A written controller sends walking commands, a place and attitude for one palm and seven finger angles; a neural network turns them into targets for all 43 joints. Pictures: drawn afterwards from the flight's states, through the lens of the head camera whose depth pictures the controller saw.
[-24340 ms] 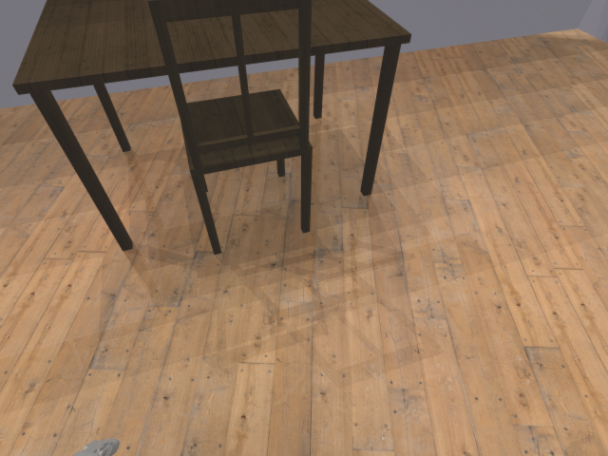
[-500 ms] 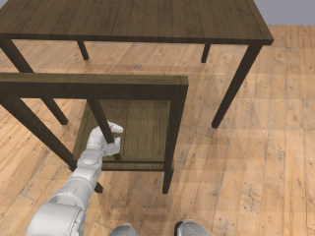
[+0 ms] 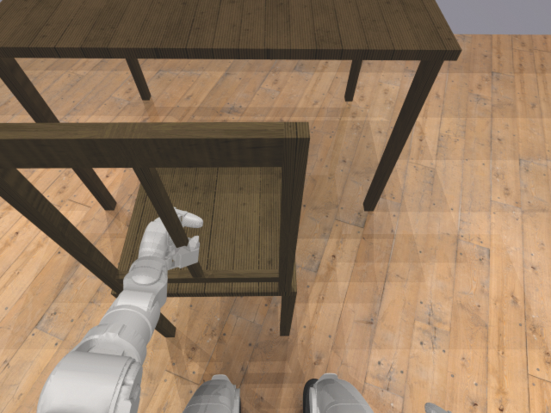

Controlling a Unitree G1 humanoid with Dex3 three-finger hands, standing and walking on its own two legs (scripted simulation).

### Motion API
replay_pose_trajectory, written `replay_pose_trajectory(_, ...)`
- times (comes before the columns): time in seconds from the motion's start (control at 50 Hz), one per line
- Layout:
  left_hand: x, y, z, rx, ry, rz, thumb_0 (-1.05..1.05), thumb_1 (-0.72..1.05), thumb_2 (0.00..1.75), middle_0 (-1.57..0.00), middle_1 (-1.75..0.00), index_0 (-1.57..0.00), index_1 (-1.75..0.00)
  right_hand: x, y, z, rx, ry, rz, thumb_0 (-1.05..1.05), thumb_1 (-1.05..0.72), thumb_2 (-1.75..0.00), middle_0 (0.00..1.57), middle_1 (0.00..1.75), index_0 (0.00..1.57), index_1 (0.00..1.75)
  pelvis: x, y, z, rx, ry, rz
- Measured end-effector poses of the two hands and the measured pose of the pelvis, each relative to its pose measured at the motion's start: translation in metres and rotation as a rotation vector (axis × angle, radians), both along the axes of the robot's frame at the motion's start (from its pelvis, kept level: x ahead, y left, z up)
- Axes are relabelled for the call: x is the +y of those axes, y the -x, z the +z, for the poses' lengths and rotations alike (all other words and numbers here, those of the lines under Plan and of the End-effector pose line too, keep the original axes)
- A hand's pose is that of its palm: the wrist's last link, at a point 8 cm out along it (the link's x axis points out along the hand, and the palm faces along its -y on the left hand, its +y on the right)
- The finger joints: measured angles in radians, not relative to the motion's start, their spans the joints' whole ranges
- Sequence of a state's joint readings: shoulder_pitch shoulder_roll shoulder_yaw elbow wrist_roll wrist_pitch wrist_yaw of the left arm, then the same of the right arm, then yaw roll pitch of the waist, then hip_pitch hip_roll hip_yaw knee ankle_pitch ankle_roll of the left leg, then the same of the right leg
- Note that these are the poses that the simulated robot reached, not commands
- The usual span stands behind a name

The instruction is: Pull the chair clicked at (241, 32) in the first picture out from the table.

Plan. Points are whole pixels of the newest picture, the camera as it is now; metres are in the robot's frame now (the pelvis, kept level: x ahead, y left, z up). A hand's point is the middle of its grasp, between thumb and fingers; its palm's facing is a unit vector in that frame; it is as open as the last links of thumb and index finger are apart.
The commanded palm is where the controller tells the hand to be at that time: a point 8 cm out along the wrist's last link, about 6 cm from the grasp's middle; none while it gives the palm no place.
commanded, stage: step backward, pulling the chair out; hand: left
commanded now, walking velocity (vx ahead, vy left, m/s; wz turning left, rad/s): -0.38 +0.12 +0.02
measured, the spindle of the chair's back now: (177, 232) +0.38 +0.17 -0.02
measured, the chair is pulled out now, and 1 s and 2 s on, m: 0.38 0.54 0.66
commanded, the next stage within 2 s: stop walking, hand still on the chair in 0.88 s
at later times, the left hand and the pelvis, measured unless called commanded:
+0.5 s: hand (186, 278) +0.31 +0.15 -0.05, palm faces +0.04 -0.98 -0.21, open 5.4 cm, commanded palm +0.32 +0.20 -0.04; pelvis -0.06 +0.00 +0.01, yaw +0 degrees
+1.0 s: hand (176, 346) +0.21 +0.15 -0.05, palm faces +0.04 -0.98 -0.20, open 5.3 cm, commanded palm +0.19 +0.20 -0.03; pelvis -0.15 +0.01 +0.01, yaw -1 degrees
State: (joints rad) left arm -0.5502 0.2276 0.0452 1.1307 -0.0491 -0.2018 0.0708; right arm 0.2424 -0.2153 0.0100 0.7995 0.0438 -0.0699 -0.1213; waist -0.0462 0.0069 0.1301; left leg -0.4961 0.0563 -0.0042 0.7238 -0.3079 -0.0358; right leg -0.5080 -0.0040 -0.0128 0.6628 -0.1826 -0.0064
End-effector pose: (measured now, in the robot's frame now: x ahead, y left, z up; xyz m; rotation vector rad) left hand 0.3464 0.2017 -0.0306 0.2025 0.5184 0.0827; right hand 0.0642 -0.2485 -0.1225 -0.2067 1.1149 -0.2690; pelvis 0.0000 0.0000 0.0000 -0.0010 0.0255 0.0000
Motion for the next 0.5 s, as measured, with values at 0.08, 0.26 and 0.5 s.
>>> replay_pose_trajectory(0.08, -0.001, 0.011, 0.001, 0.018, 0.005, 0.017, 0.06, 0.67, 0.8, -0.38, -1.31, -0.5, -1.45, -0.004, 0.007, 0.002, 0.014, 0.006, 0.007, 0.01, -0.9, -0.9, 0.21, 0.3, 0.21, 0.3, 0.004, 0.006, 0.005, 0.011, -0.013, 0.013)
replay_pose_trajectory(0.26, 0.004, 0.028, 0.001, 0.029, 0.021, -0.025, 0.06, 0.69, 0.8, -0.34, -1.33, -0.5, -1.45, -0.001, 0.023, 0.018, 0.026, 0.07, 0.032, 0.01, -0.91, -0.9, 0.21, 0.3, 0.21, 0.3, 0.019, 0.021, 0.011, 0.026, -0.005, 0.013)
replay_pose_trajectory(0.5, 0.001, 0.052, 0.002, 0.025, 0.006, 0.016, 0.06, 0.67, 0.8, -0.38, -1.3, -0.49, -1.45, -0.005, 0.044, 0.008, -0.009, 0.016, 0.008, 0.01, -0.9, -0.9, 0.21, 0.3, 0.21, 0.3, 0.002, 0.057, 0.008, 0.031, 0.014, 0.009)
